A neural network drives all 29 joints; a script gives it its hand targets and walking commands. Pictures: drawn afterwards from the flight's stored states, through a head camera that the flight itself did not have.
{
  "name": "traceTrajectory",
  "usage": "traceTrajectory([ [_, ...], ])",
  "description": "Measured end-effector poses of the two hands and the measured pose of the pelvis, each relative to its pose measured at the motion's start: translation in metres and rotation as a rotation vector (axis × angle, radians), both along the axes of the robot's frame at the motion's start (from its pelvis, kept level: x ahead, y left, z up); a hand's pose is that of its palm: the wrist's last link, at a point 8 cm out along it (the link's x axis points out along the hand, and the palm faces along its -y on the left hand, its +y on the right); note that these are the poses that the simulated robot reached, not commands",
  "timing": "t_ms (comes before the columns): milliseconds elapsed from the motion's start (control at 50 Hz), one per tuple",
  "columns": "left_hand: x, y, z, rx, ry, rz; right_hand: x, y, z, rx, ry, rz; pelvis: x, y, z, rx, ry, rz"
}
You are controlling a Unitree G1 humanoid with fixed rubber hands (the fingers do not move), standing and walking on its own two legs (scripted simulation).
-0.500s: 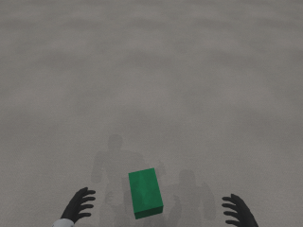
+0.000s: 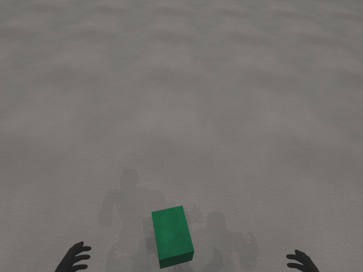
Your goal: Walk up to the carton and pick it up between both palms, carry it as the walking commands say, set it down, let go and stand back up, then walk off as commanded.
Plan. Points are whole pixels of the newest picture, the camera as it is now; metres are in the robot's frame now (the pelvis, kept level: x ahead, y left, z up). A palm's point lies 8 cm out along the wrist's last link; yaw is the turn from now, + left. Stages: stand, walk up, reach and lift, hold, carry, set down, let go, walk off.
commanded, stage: stand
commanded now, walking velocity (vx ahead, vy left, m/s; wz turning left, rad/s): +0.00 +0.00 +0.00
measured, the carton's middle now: (171, 236) +0.45 +0.05 -0.69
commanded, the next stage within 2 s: walk off in 1.64 s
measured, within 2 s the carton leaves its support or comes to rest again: neither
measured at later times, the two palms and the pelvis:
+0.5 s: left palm out of the picture +0.11 +0.28 -0.10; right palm out of the picture +0.10 -0.27 -0.09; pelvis +0.00 +0.01 +0.00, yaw -1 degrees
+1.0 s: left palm out of the picture +0.07 +0.29 -0.11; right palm out of the picture +0.06 -0.28 -0.10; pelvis -0.02 +0.00 +0.01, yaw -1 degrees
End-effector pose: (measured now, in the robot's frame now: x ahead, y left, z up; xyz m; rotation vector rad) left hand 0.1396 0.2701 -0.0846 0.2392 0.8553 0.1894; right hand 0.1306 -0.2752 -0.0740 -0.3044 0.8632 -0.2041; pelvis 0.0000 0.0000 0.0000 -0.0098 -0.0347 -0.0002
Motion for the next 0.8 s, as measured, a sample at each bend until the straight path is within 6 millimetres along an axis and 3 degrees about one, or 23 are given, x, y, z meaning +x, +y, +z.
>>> traceTrajectory([
  [420, -0.027, 0.011, -0.018, 0.024, 0.131, 0.011, -0.028, 0.006, -0.02, 0.008, 0.124, -0.054, 0.002, 0.009, 0.002, 0.003, -0.006, -0.01],
  [800, -0.059, 0.016, -0.021, 0.041, 0.209, 0.023, -0.055, -0.004, -0.023, 0.002, 0.188, -0.076, -0.011, 0.007, 0.007, 0.007, -0.021, -0.011],
])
